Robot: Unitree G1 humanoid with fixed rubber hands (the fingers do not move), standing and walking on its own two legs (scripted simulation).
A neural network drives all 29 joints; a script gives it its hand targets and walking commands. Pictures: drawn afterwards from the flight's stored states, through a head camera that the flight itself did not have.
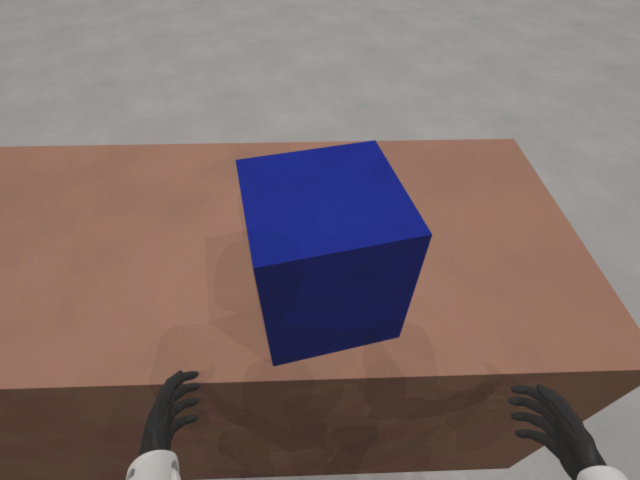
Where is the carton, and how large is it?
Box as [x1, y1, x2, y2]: [236, 140, 431, 365]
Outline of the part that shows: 374,140 236,160 252,264 273,365 397,337 399,335 431,233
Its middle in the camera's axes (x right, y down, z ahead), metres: +0.01 +0.03 +0.59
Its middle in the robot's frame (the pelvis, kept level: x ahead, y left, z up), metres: +0.42 +0.02 +0.02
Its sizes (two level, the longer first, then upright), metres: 0.210 0.200 0.250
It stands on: a pedestal, 0.68 m high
